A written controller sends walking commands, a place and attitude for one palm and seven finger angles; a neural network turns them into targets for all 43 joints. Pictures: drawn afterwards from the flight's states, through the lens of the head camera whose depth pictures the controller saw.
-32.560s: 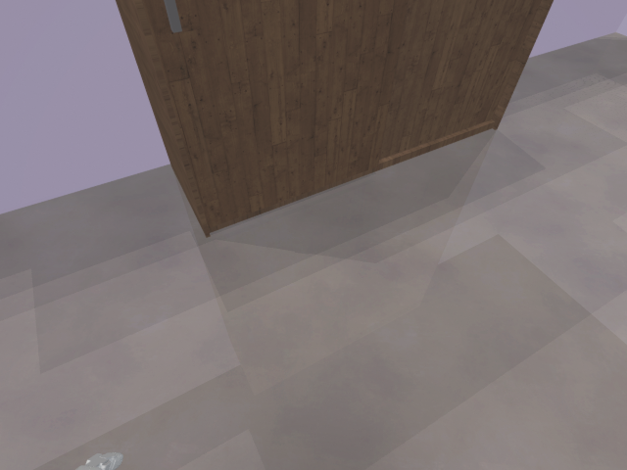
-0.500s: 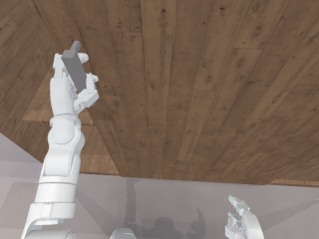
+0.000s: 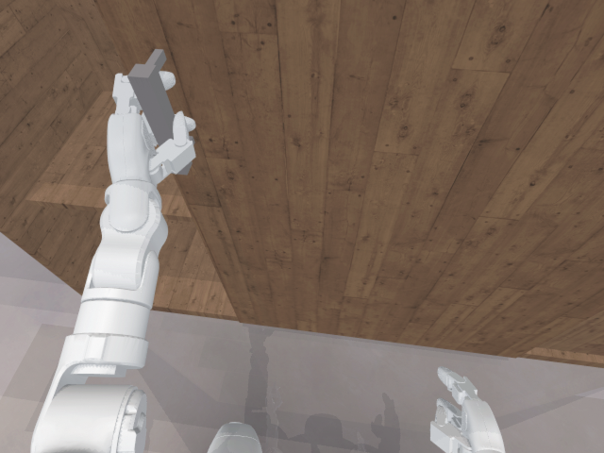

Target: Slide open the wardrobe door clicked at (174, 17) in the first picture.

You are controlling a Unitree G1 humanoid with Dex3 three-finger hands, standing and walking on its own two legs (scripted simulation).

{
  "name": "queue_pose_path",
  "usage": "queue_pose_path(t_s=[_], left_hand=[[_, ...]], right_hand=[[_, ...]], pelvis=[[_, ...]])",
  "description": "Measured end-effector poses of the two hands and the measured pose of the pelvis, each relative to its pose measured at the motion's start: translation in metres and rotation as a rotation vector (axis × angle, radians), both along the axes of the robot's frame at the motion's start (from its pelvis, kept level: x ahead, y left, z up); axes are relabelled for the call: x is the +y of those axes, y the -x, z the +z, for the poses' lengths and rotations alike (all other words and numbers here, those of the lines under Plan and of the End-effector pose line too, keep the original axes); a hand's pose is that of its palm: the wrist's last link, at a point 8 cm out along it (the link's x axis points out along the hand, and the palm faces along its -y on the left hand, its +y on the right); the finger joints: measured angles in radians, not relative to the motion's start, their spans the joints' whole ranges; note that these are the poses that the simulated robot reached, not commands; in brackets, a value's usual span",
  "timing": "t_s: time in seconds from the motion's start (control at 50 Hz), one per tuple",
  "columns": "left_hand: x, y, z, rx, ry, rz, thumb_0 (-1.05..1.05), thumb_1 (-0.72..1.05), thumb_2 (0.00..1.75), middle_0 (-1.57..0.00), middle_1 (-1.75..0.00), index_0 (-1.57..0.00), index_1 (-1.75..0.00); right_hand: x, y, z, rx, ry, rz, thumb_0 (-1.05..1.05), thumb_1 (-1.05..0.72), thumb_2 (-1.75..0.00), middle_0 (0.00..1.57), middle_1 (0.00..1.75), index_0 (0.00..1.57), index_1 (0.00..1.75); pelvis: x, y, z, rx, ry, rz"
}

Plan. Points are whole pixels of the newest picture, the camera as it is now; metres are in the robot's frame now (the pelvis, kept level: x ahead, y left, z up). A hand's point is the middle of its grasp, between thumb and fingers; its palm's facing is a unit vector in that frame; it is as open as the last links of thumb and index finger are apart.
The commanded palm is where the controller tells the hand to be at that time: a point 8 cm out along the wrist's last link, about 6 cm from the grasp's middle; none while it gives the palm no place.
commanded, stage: step sideways, sliding the door along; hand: left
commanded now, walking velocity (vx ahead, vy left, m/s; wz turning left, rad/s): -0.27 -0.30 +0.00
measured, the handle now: (170, 115) +0.45 +0.25 +0.16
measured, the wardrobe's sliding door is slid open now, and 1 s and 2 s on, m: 0.49 0.55 0.55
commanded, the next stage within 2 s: stop walking and hold the door there in 0.68 s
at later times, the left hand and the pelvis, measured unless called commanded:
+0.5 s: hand (234, 144) +0.41 +0.16 +0.16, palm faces +0.49 -0.86 -0.09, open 7.1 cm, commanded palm +0.38 +0.12 +0.16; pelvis +0.03 -0.12 +0.00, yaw +2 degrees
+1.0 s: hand (223, 147) +0.41 +0.17 +0.16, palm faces +0.60 -0.71 -0.37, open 7.2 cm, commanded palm +0.37 +0.18 +0.14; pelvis +0.09 -0.20 +0.00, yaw -1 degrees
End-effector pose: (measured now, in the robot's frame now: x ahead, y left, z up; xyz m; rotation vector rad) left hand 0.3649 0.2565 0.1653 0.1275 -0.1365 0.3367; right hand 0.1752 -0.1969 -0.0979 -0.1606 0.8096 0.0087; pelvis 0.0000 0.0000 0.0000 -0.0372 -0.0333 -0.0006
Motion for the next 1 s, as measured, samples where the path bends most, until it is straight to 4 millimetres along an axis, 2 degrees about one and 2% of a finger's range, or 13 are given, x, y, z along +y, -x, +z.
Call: queue_pose_path(t_s=[0.08,0.16,0.24,0.38,0.5,0.56,0.66,0.8,0.84,0.92,0.96,1.0], left_hand=[[-0.019,-0.001,0.000,0.003,-0.021,0.026,-0.01,0.76,0.84,-0.38,-1.38,-0.06,-1.31],[-0.036,-0.002,-0.001,-0.017,0.000,-0.005,-0.01,0.76,0.84,-0.38,-1.37,-0.07,-1.32],[-0.051,-0.002,-0.002,-0.026,0.010,-0.034,-0.01,0.77,0.83,-0.36,-1.38,-0.05,-1.30],[-0.056,-0.001,0.000,-0.008,0.023,0.040,0.00,0.77,0.85,-0.34,-1.39,-0.05,-1.29],[-0.063,-0.003,-0.002,-0.029,0.000,0.171,-0.01,0.74,0.86,-0.40,-1.35,-0.03,-1.31],[-0.065,-0.003,-0.001,-0.025,-0.011,0.215,-0.02,0.73,0.87,-0.41,-1.33,-0.01,-1.34],[-0.065,-0.003,-0.003,-0.052,0.002,0.220,-0.01,0.73,0.87,-0.41,-1.33,-0.03,-1.36],[-0.067,-0.002,-0.002,-0.043,0.006,0.240,-0.01,0.74,0.85,-0.36,-1.35,-0.03,-1.32],[-0.062,-0.002,-0.002,-0.030,-0.070,0.229,-0.04,0.71,0.84,-0.37,-1.36,-0.04,-1.32],[-0.057,0.000,0.004,0.041,-0.215,0.259,-0.11,0.64,0.81,-0.40,-1.37,-0.11,-1.32],[-0.058,0.001,0.005,0.060,-0.254,0.296,-0.14,0.62,0.80,-0.41,-1.37,-0.13,-1.32],[-0.059,0.002,0.005,0.078,-0.280,0.339,-0.17,0.60,0.80,-0.42,-1.36,-0.15,-1.32]], right_hand=[[-0.024,-0.010,-0.009,0.002,0.014,-0.034,0.02,-0.91,-0.90,0.21,0.30,0.20,0.30],[-0.043,-0.013,-0.005,0.016,0.087,-0.044,0.02,-0.91,-0.90,0.20,0.30,0.20,0.30],[-0.053,-0.013,0.007,0.046,0.084,0.005,0.02,-0.91,-0.90,0.20,0.30,0.19,0.30],[-0.069,-0.025,0.015,0.018,0.025,0.071,0.02,-0.91,-0.90,0.20,0.30,0.20,0.30],[-0.101,-0.051,-0.002,-0.022,-0.031,0.082,0.02,-0.91,-0.90,0.21,0.30,0.20,0.30],[-0.124,-0.061,-0.004,-0.015,0.007,0.037,0.02,-0.91,-0.90,0.21,0.30,0.20,0.30],[-0.151,-0.065,0.006,0.020,0.120,0.009,0.02,-0.91,-0.90,0.20,0.30,0.20,0.30],[-0.156,-0.072,0.032,0.046,0.106,0.102,0.02,-0.91,-0.90,0.20,0.30,0.19,0.30],[-0.159,-0.078,0.034,0.031,0.089,0.091,0.02,-0.91,-0.90,0.20,0.30,0.19,0.30],[-0.172,-0.093,0.031,-0.040,0.021,0.038,0.02,-0.91,-0.90,0.21,0.30,0.20,0.30],[-0.184,-0.101,0.022,-0.081,-0.007,0.025,0.01,-0.90,-0.90,0.21,0.30,0.20,0.30],[-0.202,-0.108,0.012,-0.112,-0.002,-0.007,0.01,-0.90,-0.90,0.21,0.30,0.20,0.30]], pelvis=[[-0.014,-0.001,0.001,0.025,-0.012,0.030],[-0.016,-0.004,0.005,0.038,-0.008,0.050],[-0.032,-0.004,0.013,0.018,0.000,0.034],[-0.072,-0.012,0.017,-0.001,0.031,0.022],[-0.119,-0.029,0.000,0.004,0.010,0.042],[-0.125,-0.032,0.004,0.038,-0.015,0.055],[-0.123,-0.041,0.010,0.049,0.015,0.068],[-0.145,-0.056,0.027,0.014,0.066,0.048],[-0.154,-0.064,0.028,0.015,0.071,0.025],[-0.177,-0.080,0.021,0.004,0.057,-0.022],[-0.192,-0.088,0.008,-0.004,0.013,-0.017],[-0.198,-0.090,-0.002,0.003,-0.019,-0.024]])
